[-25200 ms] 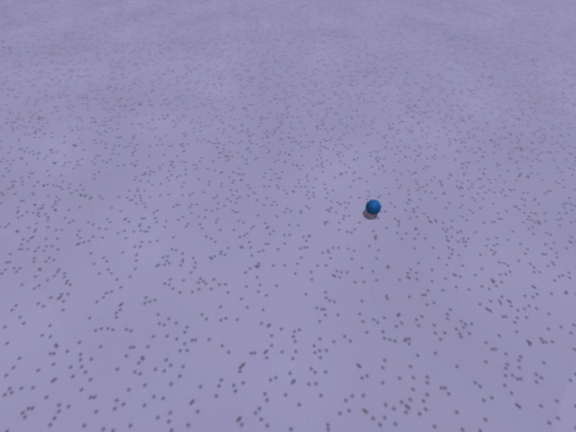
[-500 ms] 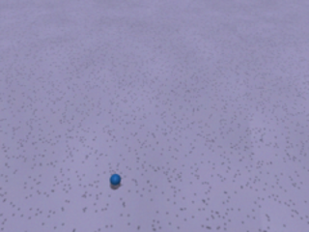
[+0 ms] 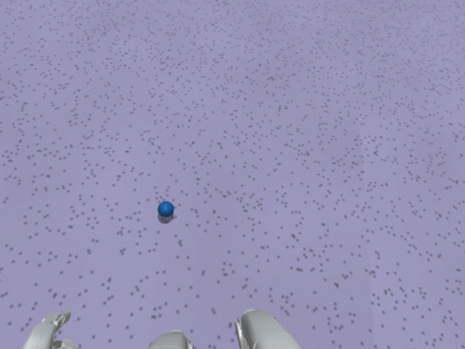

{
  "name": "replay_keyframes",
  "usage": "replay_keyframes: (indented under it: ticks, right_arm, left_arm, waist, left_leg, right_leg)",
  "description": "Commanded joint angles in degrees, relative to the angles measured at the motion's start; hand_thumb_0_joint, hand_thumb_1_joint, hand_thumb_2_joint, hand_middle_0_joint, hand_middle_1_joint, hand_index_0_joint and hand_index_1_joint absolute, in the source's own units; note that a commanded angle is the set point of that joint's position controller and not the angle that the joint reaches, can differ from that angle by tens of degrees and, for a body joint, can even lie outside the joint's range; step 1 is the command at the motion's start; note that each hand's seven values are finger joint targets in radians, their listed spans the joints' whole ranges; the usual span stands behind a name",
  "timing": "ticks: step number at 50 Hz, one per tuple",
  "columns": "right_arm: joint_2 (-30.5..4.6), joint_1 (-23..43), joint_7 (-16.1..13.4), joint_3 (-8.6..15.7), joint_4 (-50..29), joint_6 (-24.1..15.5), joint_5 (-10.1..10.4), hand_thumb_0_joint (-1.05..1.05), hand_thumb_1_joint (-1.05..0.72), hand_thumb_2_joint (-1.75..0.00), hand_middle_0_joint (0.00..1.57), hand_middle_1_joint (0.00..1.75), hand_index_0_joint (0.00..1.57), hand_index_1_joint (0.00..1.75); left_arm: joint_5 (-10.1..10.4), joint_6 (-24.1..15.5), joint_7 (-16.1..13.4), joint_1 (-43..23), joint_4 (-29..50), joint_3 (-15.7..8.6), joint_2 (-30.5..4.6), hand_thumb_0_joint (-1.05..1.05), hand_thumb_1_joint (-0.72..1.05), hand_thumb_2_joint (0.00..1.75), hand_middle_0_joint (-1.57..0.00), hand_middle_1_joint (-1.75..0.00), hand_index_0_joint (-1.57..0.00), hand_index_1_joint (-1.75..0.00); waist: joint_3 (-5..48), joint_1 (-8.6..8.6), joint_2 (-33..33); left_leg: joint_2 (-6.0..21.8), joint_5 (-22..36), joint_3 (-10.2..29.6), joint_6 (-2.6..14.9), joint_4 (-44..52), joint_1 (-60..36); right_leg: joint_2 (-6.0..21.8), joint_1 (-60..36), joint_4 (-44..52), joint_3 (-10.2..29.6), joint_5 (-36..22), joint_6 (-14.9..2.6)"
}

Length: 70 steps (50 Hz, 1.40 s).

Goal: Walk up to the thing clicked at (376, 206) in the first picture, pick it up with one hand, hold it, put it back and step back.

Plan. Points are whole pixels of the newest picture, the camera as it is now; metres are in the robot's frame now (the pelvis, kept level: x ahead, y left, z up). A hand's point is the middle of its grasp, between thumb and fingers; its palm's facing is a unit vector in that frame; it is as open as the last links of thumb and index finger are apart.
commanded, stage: walk up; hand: left
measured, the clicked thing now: (165, 209) +0.67 +0.21 -0.73
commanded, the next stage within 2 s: stand in 1.88 s
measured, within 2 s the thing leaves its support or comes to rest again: neither
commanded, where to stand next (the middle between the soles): +0.28 -0.02 m, yaw -1 degrees
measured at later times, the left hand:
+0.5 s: hand out of the picture +0.00 +0.26 -0.15, palm faces -0.01 -0.92 -0.39, open 7.4 cm
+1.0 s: hand out of the picture -0.19 +0.22 -0.14, palm faces -0.01 -0.92 -0.39, open 7.4 cm
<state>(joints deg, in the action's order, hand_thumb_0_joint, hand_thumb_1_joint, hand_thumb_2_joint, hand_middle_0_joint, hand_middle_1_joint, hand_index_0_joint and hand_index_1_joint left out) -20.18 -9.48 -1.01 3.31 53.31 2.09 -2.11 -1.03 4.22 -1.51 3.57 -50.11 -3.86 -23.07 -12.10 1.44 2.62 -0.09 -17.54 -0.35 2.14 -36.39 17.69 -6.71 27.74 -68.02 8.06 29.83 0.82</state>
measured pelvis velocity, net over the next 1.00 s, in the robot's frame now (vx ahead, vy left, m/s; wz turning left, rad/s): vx -0.23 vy -0.05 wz -0.04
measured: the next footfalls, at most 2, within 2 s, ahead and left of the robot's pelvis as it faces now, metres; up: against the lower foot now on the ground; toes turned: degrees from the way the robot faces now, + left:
right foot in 0.18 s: -0.03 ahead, -0.14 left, +0.00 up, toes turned +0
left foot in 0.48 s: -0.14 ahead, +0.09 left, +0.00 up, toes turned +0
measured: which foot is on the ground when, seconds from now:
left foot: down 0.00-0.20, up 0.22-0.46, down 0.48-1.00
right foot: up 0.00-0.16, down 0.18-0.48, up 0.50-0.78, down 0.80-1.00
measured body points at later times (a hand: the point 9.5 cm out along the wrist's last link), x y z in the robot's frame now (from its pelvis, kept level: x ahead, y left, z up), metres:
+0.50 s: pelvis -0.14 -0.01 -0.01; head -0.08 +0.00 +0.43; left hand +0.00 +0.30 -0.12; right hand -0.04 -0.33 -0.12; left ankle -0.15 +0.10 -0.73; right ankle -0.07 -0.14 -0.73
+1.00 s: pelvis -0.23 -0.05 +0.00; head -0.22 -0.06 +0.45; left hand -0.19 +0.27 -0.11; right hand -0.17 -0.37 -0.12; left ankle -0.20 +0.09 -0.71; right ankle -0.26 -0.17 -0.73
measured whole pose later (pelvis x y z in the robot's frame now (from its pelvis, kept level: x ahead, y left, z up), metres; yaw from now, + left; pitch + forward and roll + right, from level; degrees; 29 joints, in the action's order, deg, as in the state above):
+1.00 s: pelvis -0.23 -0.05 +0.00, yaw -2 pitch -3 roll +0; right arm -23.9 -14.2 0.5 3.4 53.8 0.8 -1.1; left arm -2.4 -0.3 1.0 16.4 -54.4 -3.8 -20.1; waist -3.5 -1.8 -1.6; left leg -1.1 -25.6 3.9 -0.8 -43.6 19.9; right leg 0.8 10.1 -33.7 1.5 21.1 0.2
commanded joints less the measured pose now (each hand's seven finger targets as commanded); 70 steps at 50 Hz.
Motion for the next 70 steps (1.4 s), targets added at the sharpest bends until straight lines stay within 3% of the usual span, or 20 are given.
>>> replay_keyframes:
  ticks: [1,8,10,11,14,22,24,25,26,29,35,38,40,42,51,53,56,61,64,70]
  right_arm:
    - [-16.12,-2.53,-2.00,4.46,-5.64,-1.91,0.68,0.00,-0.90,-0.90,0.20,0.30,0.20,0.30]
    - [-15.87,1.98,-1.01,3.37,-8.06,-0.39,1.55,0.00,-0.90,-0.90,0.20,0.30,0.20,0.30]
    - [-12.00,4.48,-1.35,2.46,-9.10,-0.20,2.37,0.00,-0.90,-0.90,0.20,0.30,0.20,0.30]
    - [-13.35,3.69,-1.84,3.09,-8.58,0.21,2.21,0.00,-0.90,-0.90,0.20,0.30,0.20,0.30]
    - [-13.17,-0.62,-1.55,2.35,-6.32,-0.18,2.96,0.00,-0.90,-0.90,0.20,0.30,0.20,0.30]
    - [-11.67,-5.11,-1.44,2.29,-6.12,-2.16,0.61,0.00,-0.90,-0.90,0.20,0.30,0.20,0.30]
    - [-18.57,-2.67,-1.39,4.12,-7.28,-2.55,-1.12,0.00,-0.90,-0.90,0.20,0.30,0.20,0.30]
    - [-23.82,-1.63,-0.87,5.16,-8.87,-2.40,-0.16,0.00,-0.90,-0.90,0.20,0.30,0.20,0.30]
    - [-23.33,-0.01,-1.02,5.56,-8.93,-2.65,-0.16,0.00,-0.90,-0.90,0.20,0.30,0.20,0.30]
    - [-17.37,4.17,-1.98,3.83,-9.54,-3.48,-0.20,0.00,-0.90,-0.90,0.20,0.30,0.20,0.30]
    - [-16.76,0.20,-0.56,4.12,-9.23,-3.70,-0.67,0.00,-0.90,-0.90,0.20,0.30,0.20,0.30]
    - [-18.27,1.76,0.24,4.11,-9.28,-2.16,-0.80,0.00,-0.90,-0.90,0.20,0.30,0.20,0.30]
    - [-11.52,0.05,0.49,1.99,-10.00,-1.79,0.18,0.00,-0.90,-0.90,0.20,0.30,0.20,0.30]
    - [-14.41,4.05,-0.17,3.16,-9.28,-1.96,0.73,0.00,-0.90,-0.90,0.20,0.30,0.20,0.30]
    - [-11.34,-2.95,1.32,2.47,-3.01,-4.44,0.86,0.00,-0.90,-0.90,0.20,0.30,0.20,0.30]
    - [-13.18,-5.02,0.74,3.34,-2.40,-5.30,0.28,0.00,-0.90,-0.90,0.20,0.30,0.20,0.30]
    - [-18.09,-3.66,1.01,4.03,-2.26,-5.28,0.40,0.00,-0.90,-0.90,0.20,0.30,0.20,0.30]
    - [-12.87,3.40,1.12,1.83,-3.05,-4.01,1.28,0.00,-0.90,-0.90,0.20,0.30,0.20,0.30]
    - [-10.20,1.96,0.57,1.34,-3.05,-3.29,1.60,0.00,-0.90,-0.90,0.20,0.30,0.20,0.30]
    - [-9.78,-2.76,1.07,1.35,0.82,-4.70,1.09,0.00,-0.90,-0.90,0.20,0.30,0.20,0.30]
  left_arm:
    - [-0.55,-1.72,-0.12,1.19,6.32,-2.99,-9.34,0.00,0.90,0.90,-0.20,-0.30,-0.20,-0.30]
    - [-1.29,-2.81,0.33,10.12,3.58,-3.58,-8.81,0.00,0.90,0.90,-0.20,-0.30,-0.20,-0.30]
    - [-0.88,-2.65,0.80,7.09,5.22,-5.53,-17.68,0.00,0.90,0.90,-0.20,-0.30,-0.20,-0.30]
    - [-1.47,-3.17,0.77,4.64,7.39,-5.49,-18.55,0.00,0.90,0.90,-0.20,-0.30,-0.20,-0.30]
    - [-1.04,-2.89,0.08,-0.05,8.75,-4.19,-12.63,0.00,0.90,0.90,-0.20,-0.30,-0.20,-0.30]
    - [-0.60,-0.55,0.40,3.85,11.11,-3.70,-11.52,0.00,0.90,0.90,-0.20,-0.30,-0.20,-0.30]
    - [-0.17,-0.07,0.86,7.01,11.21,-2.23,-6.83,0.00,0.90,0.90,-0.20,-0.30,-0.20,-0.30]
    - [-0.49,0.03,-0.04,2.48,12.13,-3.35,-9.93,0.00,0.90,0.90,-0.20,-0.30,-0.20,-0.30]
    - [-1.15,0.16,-0.34,1.28,11.50,-3.98,-11.22,0.00,0.90,0.90,-0.20,-0.30,-0.20,-0.30]
    - [-0.28,0.05,0.69,6.94,8.35,-4.78,-11.03,0.00,0.90,0.90,-0.20,-0.30,-0.20,-0.30]
    - [-0.63,-2.60,2.84,5.79,6.54,-3.39,-9.84,0.00,0.90,0.90,-0.20,-0.30,-0.20,-0.30]
    - [-0.63,-4.16,2.43,13.24,0.95,-3.69,-8.75,0.00,0.90,0.90,-0.20,-0.30,-0.20,-0.30]
    - [-1.83,-5.48,1.62,17.06,-0.90,-4.91,-12.65,0.00,0.90,0.90,-0.20,-0.30,-0.20,-0.30]
    - [-2.05,-5.66,1.43,5.97,3.08,-5.65,-20.02,0.00,0.90,0.90,-0.20,-0.30,-0.20,-0.30]
    - [-0.50,-6.13,1.62,4.69,1.75,-3.18,-13.26,0.00,0.90,0.90,-0.20,-0.30,-0.20,-0.30]
    - [0.21,-5.85,1.54,6.96,1.36,-1.46,-9.10,0.00,0.90,0.90,-0.20,-0.30,-0.20,-0.30]
    - [0.71,-5.46,1.10,5.04,0.54,-2.03,-10.67,0.00,0.90,0.90,-0.20,-0.30,-0.20,-0.30]
    - [0.18,-7.10,1.07,10.44,-3.83,-2.07,-8.68,0.00,0.90,0.90,-0.20,-0.30,-0.20,-0.30]
    - [-0.98,-7.77,0.69,6.76,-2.69,-3.72,-17.13,0.00,0.90,0.90,-0.20,-0.30,-0.20,-0.30]
    - [-0.09,-7.80,0.73,0.95,-1.86,-2.28,-12.28,0.00,0.90,0.90,-0.20,-0.30,-0.20,-0.30]
  waist:
    - [15.83,0.84,-9.34]
    - [18.33,-2.75,-9.43]
    - [14.34,-4.12,13.07]
    - [12.31,-4.00,12.32]
    - [11.04,-0.83,4.88]
    - [15.97,-1.45,6.23]
    - [15.67,-2.94,-10.18]
    - [15.38,0.41,-14.29]
    - [13.46,0.42,-11.21]
    - [12.03,-4.29,-8.26]
    - [13.52,0.74,-13.33]
    - [12.22,-2.81,-15.02]
    - [11.51,-4.07,0.60]
    - [3.95,-4.22,6.49]
    - [8.23,-1.43,6.37]
    - [12.70,-0.65,-0.29]
    - [11.35,-1.08,-7.98]
    - [12.27,-4.99,-9.62]
    - [9.36,-4.30,4.71]
    - [11.05,-0.98,6.12]
  left_leg:
    - [15.92,41.15,16.03,11.64,5.29,-20.43]
    - [12.17,23.55,10.65,5.64,-0.18,-5.04]
    - [-4.32,-10.37,1.17,-1.11,-18.16,7.02]
    - [-3.36,-20.87,6.68,-1.89,-30.31,5.69]
    - [-5.34,-13.83,8.69,-2.09,-33.72,7.45]
    - [-2.18,3.55,-1.93,-2.12,13.18,-2.50]
    - [15.46,18.59,22.42,4.64,16.77,-14.29]
    - [26.60,25.15,30.01,13.89,17.19,-3.51]
    - [27.13,23.02,30.60,15.67,17.77,1.02]
    - [16.86,23.33,14.99,10.21,12.55,-3.42]
    - [13.22,-8.61,12.60,9.49,15.03,-8.71]
    - [10.86,-10.88,8.58,7.27,11.16,1.43]
    - [4.13,-12.09,3.72,1.14,-6.00,12.55]
    - [1.17,-14.23,10.37,-3.04,-16.96,8.53]
    - [-1.68,-0.59,-0.07,-1.90,10.80,-6.06]
    - [5.47,8.38,11.91,1.48,15.96,-16.17]
    - [17.56,-4.46,27.43,12.21,20.20,-6.74]
    - [8.09,7.80,11.65,2.76,10.65,0.87]
    - [-0.74,-13.40,5.55,-2.05,-7.34,7.59]
    - [0.51,1.75,0.83,-1.49,8.36,-2.19]
  right_leg:
    - [3.36,2.68,10.22,0.48,0.54,1.29]
    - [6.11,-19.01,43.49,-5.79,-19.91,-2.42]
    - [25.70,-13.74,47.30,18.97,-33.64,-16.24]
    - [30.67,-7.27,47.95,23.91,-37.94,-20.02]
    - [20.82,-9.60,41.78,7.13,-42.22,-14.47]
    - [15.99,-20.71,29.28,2.79,-40.07,-9.26]
    - [5.39,1.11,16.89,-1.37,-11.51,-2.93]
    - [2.23,-1.37,6.08,-0.67,7.74,-1.65]
    - [1.76,-2.71,-1.95,4.32,7.37,-1.82]
    - [1.91,0.76,-7.31,4.89,-2.03,-1.59]
    - [5.59,-5.56,23.01,-3.85,0.33,0.43]
    - [4.25,-20.63,43.61,-10.01,-5.91,-2.12]
    - [12.23,-26.65,51.78,8.33,0.34,-5.13]
    - [29.07,-1.97,57.49,28.64,19.00,-15.62]
    - [18.05,-12.52,43.27,2.55,-16.89,-8.33]
    - [12.89,-8.45,31.89,-3.12,-26.45,-3.93]
    - [8.12,-7.13,20.57,-5.46,5.19,-2.66]
    - [7.96,-23.23,45.49,-7.62,-14.84,-2.76]
    - [28.57,-18.63,53.46,17.68,-6.73,-13.40]
    - [19.52,-20.67,42.68,-1.59,-39.85,-7.92]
